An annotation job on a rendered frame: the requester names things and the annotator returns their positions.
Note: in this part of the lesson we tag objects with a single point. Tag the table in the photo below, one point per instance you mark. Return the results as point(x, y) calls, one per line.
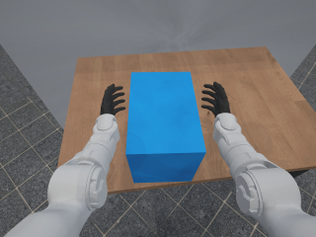
point(274, 116)

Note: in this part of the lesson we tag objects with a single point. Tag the robot left forearm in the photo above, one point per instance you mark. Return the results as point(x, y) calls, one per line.
point(101, 147)

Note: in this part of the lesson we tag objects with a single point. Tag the robot right upper arm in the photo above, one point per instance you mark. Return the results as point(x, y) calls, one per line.
point(272, 197)

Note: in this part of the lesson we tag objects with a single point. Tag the robot right hand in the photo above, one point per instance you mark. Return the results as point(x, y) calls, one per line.
point(220, 102)

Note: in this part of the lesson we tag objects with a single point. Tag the carton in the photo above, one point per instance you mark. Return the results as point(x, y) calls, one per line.
point(164, 140)

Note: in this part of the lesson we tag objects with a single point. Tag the robot left hand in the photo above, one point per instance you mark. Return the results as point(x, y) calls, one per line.
point(108, 103)

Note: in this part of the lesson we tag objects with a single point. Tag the robot left upper arm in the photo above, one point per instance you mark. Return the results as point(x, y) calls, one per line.
point(74, 192)

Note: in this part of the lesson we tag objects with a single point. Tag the robot right forearm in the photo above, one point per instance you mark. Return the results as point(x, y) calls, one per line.
point(237, 152)

